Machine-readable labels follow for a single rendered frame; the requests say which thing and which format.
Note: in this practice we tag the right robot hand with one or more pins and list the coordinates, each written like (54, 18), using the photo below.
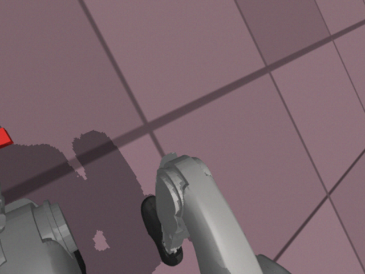
(269, 266)

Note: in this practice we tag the left robot foot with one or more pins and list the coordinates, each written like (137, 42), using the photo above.
(80, 261)

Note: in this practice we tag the right robot foot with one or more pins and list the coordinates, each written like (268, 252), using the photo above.
(153, 226)

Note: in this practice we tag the small box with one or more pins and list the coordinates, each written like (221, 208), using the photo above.
(5, 139)

